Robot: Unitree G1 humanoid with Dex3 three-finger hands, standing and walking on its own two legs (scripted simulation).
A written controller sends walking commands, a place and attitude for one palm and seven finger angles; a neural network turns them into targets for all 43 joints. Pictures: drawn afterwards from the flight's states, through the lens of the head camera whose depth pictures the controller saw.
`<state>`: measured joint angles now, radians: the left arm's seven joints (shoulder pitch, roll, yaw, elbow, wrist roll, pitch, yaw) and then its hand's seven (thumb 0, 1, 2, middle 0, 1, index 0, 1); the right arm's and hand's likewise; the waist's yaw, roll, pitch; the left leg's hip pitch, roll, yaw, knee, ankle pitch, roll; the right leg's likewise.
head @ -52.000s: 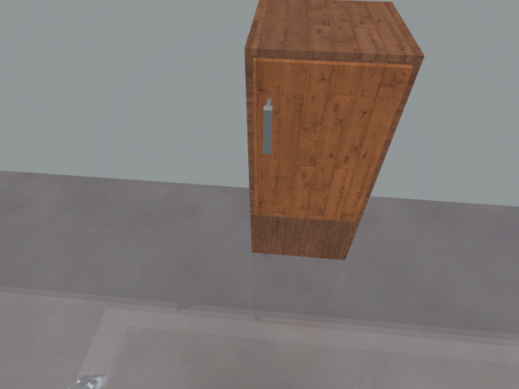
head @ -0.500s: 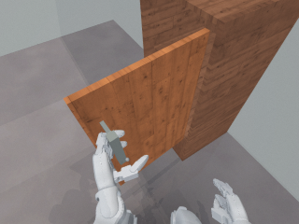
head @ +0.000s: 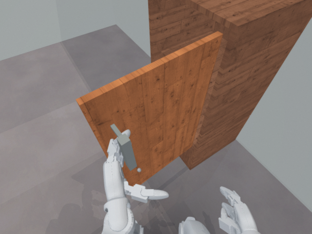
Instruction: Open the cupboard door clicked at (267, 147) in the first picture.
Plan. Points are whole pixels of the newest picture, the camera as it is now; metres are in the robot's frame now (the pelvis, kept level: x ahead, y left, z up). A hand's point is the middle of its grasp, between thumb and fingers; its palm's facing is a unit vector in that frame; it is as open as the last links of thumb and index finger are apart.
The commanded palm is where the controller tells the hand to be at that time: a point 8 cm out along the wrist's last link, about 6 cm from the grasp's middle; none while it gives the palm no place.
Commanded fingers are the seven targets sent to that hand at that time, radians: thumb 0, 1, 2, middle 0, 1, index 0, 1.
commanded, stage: slide the hand sideways off the handle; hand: left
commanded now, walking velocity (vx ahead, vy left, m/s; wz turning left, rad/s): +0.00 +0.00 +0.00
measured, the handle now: (123, 148) +0.32 +0.10 +0.05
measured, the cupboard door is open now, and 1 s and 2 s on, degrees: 94 98 98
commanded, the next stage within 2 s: draw the hand back to the body in 1.22 s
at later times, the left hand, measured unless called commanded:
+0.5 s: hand (132, 188) +0.22 +0.07 +0.04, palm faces -0.14 -0.99 +0.01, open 16.2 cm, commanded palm +0.20 +0.13 +0.04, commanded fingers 0.00 -0.50 0.30 -0.15 -0.30 -0.15 -0.30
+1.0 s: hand (108, 206) +0.19 +0.11 +0.04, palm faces -0.11 -0.99 -0.01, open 16.0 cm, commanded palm +0.15 +0.18 +0.04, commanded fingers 0.00 -0.50 0.30 -0.15 -0.30 -0.15 -0.30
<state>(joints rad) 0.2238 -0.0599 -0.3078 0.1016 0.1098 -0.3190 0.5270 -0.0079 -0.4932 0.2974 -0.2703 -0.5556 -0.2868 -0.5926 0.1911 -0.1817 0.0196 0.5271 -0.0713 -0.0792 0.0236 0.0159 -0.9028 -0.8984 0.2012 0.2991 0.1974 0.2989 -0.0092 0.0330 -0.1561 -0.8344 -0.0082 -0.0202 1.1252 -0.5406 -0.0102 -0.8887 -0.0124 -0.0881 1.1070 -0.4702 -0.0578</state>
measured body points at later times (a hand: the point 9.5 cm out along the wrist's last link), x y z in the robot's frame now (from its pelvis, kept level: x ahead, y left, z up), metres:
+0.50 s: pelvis +0.00 +0.01 -0.01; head +0.06 +0.00 +0.43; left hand +0.23 +0.12 +0.04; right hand +0.18 -0.21 -0.09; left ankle +0.01 +0.13 -0.65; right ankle +0.04 -0.09 -0.65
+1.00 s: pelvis +0.00 +0.01 -0.02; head +0.07 +0.01 +0.42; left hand +0.19 +0.17 +0.04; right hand +0.20 -0.21 -0.09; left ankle +0.01 +0.13 -0.65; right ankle +0.04 -0.09 -0.65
